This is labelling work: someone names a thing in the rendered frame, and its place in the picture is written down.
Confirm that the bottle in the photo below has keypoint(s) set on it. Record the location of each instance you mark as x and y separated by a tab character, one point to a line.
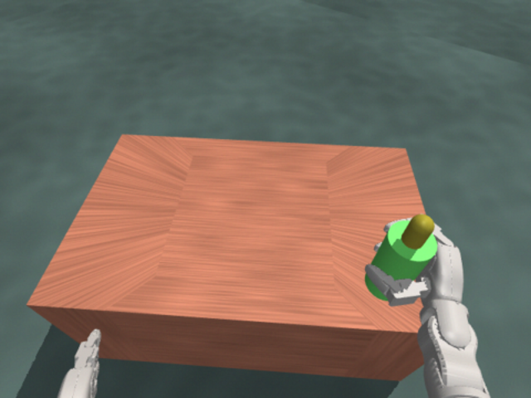
405	251

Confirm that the right robot hand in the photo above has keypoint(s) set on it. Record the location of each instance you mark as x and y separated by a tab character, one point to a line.
441	278

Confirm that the right robot arm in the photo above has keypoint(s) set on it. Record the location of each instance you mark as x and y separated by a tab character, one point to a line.
448	344

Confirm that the left robot hand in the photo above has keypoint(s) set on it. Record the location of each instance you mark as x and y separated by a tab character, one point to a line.
80	382

